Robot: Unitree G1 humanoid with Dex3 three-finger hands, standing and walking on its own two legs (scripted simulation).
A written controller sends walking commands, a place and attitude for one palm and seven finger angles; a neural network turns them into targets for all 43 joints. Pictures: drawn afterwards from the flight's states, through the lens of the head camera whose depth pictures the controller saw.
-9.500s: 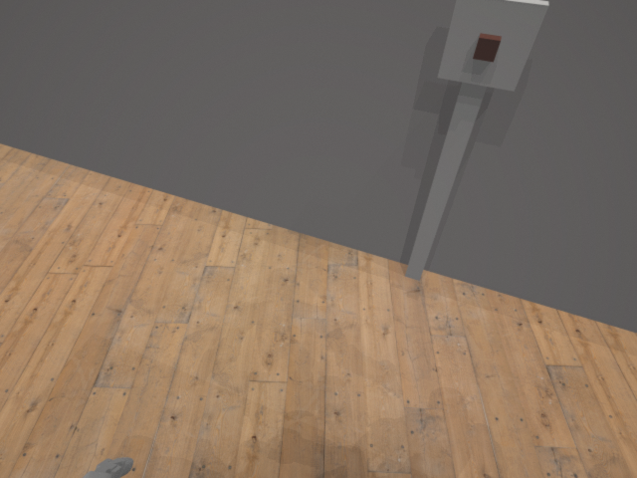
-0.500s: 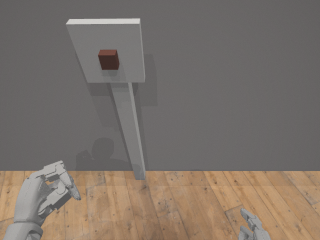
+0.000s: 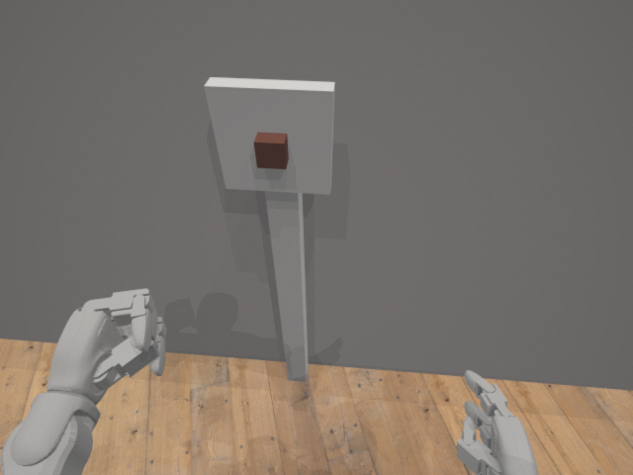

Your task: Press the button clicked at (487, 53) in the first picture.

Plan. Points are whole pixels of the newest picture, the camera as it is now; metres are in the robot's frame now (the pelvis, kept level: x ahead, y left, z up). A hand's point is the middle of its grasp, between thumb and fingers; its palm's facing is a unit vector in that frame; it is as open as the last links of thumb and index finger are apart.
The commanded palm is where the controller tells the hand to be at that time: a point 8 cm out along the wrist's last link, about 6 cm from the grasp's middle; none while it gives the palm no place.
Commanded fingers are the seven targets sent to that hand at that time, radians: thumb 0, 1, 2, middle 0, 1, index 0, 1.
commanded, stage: raise the hand and make a fist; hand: left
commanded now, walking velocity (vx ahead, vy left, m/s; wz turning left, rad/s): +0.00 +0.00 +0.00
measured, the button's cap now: (272, 149) +0.53 +0.13 +0.16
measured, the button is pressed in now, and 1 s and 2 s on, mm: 0 0 0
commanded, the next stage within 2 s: aim a knuckle at the button in 0.64 s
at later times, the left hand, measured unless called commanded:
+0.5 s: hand (152, 316) +0.24 +0.20 +0.14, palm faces +0.05 -1.00 -0.04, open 3.1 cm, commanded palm +0.20 +0.25 +0.15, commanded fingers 0.00 0.90 0.90 -1.30 -1.50 -1.30 -1.50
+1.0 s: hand (196, 293) +0.26 +0.16 +0.15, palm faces +0.02 -1.00 -0.05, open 3.1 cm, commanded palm +0.24 +0.21 +0.14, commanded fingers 0.00 0.90 0.90 -1.30 -1.50 -1.30 -1.50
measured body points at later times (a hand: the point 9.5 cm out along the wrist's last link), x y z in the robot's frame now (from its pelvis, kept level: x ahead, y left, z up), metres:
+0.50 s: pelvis +0.00 -0.01 +0.01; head -0.02 -0.02 +0.46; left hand +0.23 +0.25 +0.14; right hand +0.18 -0.24 -0.05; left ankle -0.01 +0.10 -0.72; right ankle +0.00 -0.13 -0.72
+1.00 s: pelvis -0.01 -0.03 +0.01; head -0.02 -0.05 +0.46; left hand +0.26 +0.22 +0.15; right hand +0.17 -0.25 -0.06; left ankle -0.01 +0.10 -0.72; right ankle +0.00 -0.13 -0.72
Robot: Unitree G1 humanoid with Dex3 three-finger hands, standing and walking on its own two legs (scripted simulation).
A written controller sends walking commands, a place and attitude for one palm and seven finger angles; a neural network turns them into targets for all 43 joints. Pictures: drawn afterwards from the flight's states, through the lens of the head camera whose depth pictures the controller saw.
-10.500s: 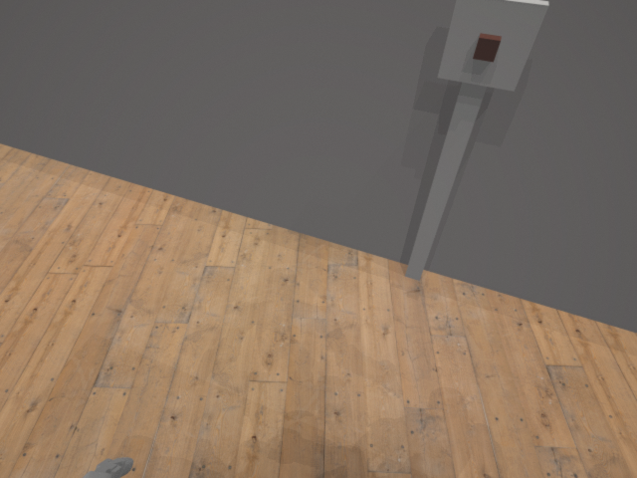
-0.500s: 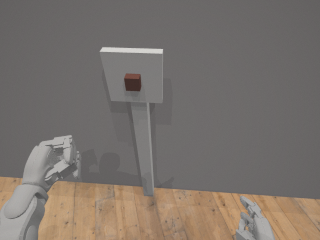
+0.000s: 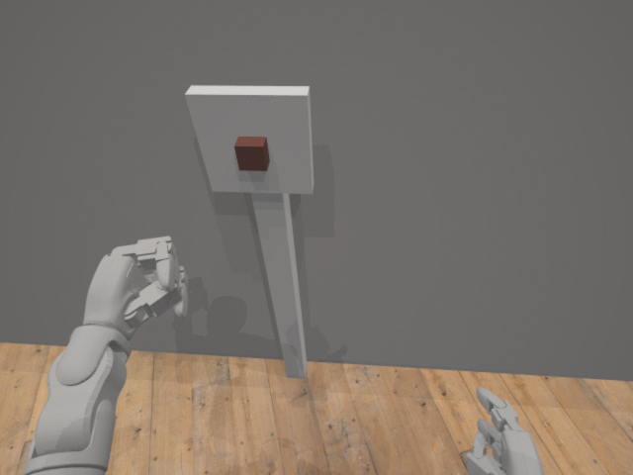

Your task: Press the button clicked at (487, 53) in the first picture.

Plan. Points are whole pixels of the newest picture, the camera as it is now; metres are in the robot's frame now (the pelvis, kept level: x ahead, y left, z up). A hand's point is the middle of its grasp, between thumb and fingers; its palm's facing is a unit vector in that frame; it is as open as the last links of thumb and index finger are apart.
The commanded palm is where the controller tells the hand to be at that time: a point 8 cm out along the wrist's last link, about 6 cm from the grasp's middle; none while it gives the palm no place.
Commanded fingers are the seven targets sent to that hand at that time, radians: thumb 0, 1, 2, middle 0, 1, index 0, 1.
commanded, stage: aim a knuckle at the button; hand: left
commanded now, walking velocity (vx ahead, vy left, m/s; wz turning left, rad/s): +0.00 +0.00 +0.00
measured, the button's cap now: (253, 152) +0.54 +0.16 +0.14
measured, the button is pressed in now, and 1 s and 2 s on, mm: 0 0 0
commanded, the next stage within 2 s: press the button with the knuckle in 1.64 s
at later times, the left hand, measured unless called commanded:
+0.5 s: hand (233, 244) +0.37 +0.15 +0.11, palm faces +0.00 -1.00 -0.02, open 3.1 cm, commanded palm +0.35 +0.20 +0.12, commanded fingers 0.00 0.90 0.90 -1.30 -1.50 -1.30 -1.50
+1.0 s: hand (282, 204) +0.45 +0.10 +0.11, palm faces +0.00 -1.00 -0.03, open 3.1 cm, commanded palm +0.43 +0.16 +0.11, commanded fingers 0.00 0.90 0.90 -1.30 -1.50 -1.30 -1.50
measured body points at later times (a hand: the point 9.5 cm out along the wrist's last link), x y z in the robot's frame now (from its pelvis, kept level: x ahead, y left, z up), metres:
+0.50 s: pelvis +0.01 +0.01 +0.00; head +0.02 -0.01 +0.45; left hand +0.36 +0.20 +0.12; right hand +0.16 -0.23 -0.10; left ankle +0.00 +0.13 -0.73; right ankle +0.01 -0.10 -0.73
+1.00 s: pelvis +0.01 +0.01 -0.01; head +0.04 +0.00 +0.44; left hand +0.45 +0.15 +0.12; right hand +0.08 -0.25 -0.13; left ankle +0.00 +0.13 -0.73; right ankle +0.01 -0.10 -0.73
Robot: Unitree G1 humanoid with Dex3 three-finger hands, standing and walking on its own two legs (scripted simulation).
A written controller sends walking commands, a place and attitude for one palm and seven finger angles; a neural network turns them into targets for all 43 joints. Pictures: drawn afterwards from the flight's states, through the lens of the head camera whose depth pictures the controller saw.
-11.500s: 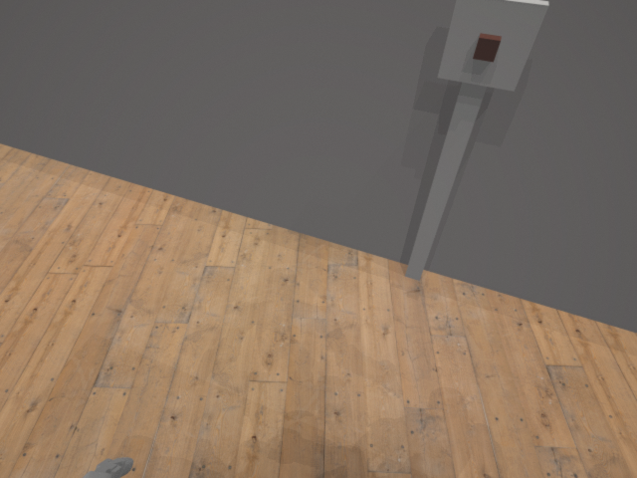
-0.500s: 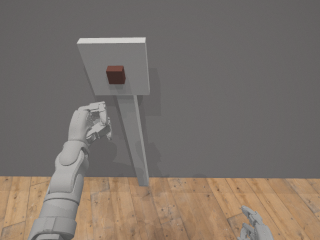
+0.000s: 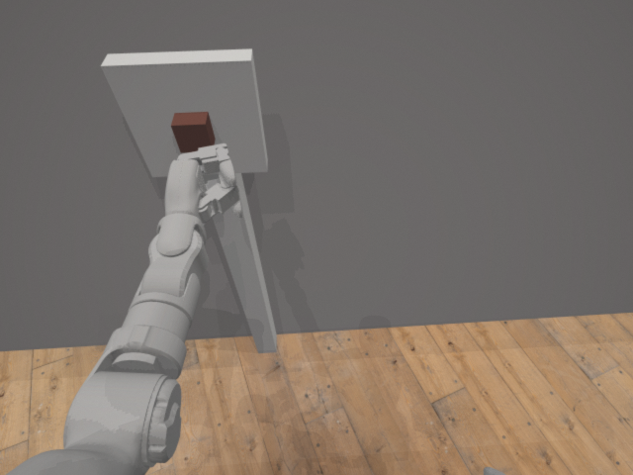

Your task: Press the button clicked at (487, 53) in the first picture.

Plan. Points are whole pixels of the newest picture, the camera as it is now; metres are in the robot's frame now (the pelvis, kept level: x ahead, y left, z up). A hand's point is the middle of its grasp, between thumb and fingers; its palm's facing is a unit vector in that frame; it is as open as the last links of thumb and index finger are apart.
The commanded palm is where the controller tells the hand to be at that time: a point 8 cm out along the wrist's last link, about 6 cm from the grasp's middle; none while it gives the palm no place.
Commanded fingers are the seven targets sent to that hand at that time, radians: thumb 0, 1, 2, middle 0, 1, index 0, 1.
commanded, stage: aim a knuckle at the button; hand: left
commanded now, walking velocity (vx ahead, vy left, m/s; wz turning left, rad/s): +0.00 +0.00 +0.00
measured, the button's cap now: (194, 131) +0.53 +0.17 +0.15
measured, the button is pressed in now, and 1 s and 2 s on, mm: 0 0 10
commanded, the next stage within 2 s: press the button with the knuckle in 0.64 s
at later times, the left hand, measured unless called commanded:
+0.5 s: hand (226, 200) +0.43 +0.12 +0.11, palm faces +0.04 -1.00 +0.00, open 3.1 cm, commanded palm +0.41 +0.17 +0.12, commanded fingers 0.00 0.90 0.90 -1.30 -1.50 -1.30 -1.50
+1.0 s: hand (229, 182) +0.47 +0.12 +0.11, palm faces +0.05 -1.00 -0.01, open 3.1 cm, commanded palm +0.44 +0.17 +0.11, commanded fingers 0.00 0.90 0.90 -1.30 -1.50 -1.30 -1.50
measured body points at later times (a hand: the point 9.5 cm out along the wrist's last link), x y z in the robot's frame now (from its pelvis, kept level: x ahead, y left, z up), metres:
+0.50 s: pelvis -0.01 +0.00 +0.00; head +0.03 -0.01 +0.45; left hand +0.42 +0.17 +0.12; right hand +0.08 -0.25 -0.12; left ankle -0.01 +0.12 -0.73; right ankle +0.01 -0.11 -0.73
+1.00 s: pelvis +0.00 +0.01 -0.01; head +0.05 +0.00 +0.44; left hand +0.46 +0.17 +0.11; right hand +0.05 -0.25 -0.13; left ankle -0.01 +0.12 -0.73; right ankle +0.01 -0.11 -0.73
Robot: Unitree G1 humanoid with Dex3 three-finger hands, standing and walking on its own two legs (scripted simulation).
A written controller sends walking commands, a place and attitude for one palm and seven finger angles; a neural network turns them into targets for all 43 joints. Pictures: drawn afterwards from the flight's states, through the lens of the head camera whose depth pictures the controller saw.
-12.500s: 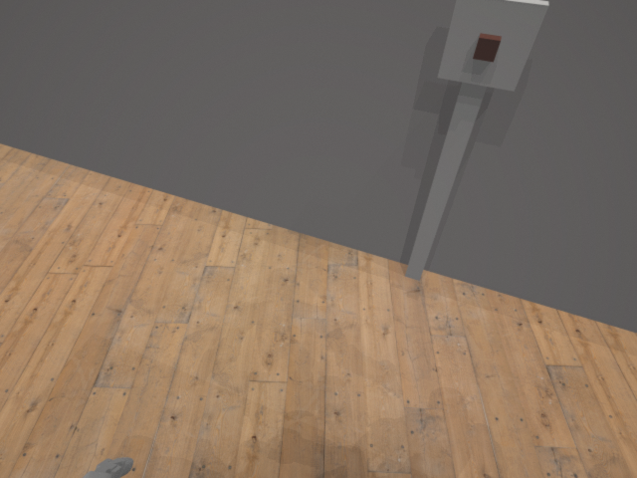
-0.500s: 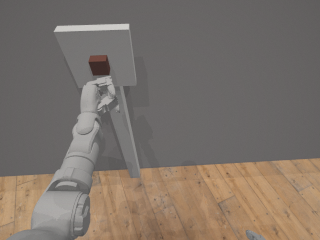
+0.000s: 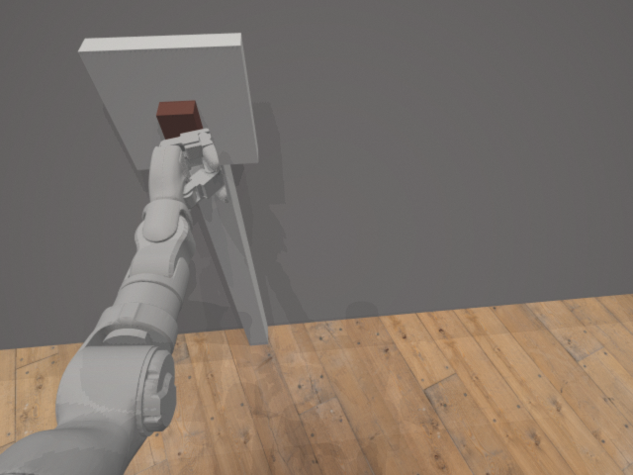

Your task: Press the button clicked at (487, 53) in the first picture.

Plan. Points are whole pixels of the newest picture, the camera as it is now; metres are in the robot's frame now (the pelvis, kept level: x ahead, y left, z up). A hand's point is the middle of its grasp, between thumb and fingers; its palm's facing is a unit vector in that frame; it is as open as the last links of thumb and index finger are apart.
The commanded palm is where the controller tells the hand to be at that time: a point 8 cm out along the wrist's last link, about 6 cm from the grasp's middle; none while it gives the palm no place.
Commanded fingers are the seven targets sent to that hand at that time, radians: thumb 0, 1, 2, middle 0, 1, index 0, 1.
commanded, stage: press the button with the knuckle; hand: left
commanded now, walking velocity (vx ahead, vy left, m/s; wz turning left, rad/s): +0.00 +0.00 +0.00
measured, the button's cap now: (181, 121) +0.53 +0.17 +0.16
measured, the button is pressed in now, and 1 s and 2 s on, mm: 0 10 0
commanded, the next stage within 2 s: hold the button down briefly in 0.76 s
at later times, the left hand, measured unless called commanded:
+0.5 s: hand (218, 168) +0.48 +0.12 +0.12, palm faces +0.07 -1.00 -0.01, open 3.3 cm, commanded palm +0.46 +0.18 +0.12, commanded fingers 0.00 0.90 0.90 -1.30 -1.50 -1.30 -1.50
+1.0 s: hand (217, 161) +0.49 +0.12 +0.12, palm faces +0.06 -1.00 -0.02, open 3.6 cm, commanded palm +0.50 +0.18 +0.12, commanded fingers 0.00 0.90 0.90 -1.30 -1.50 -1.30 -1.50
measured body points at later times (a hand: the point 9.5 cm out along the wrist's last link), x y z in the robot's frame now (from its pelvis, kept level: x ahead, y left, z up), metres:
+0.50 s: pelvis -0.01 -0.01 +0.00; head +0.05 -0.01 +0.44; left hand +0.47 +0.17 +0.12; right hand +0.03 -0.27 -0.13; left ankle -0.01 +0.11 -0.72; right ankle +0.01 -0.12 -0.72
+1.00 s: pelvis -0.03 +0.00 -0.01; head +0.06 +0.00 +0.43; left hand +0.48 +0.18 +0.12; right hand -0.05 -0.27 -0.13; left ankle -0.01 +0.11 -0.72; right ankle +0.01 -0.12 -0.72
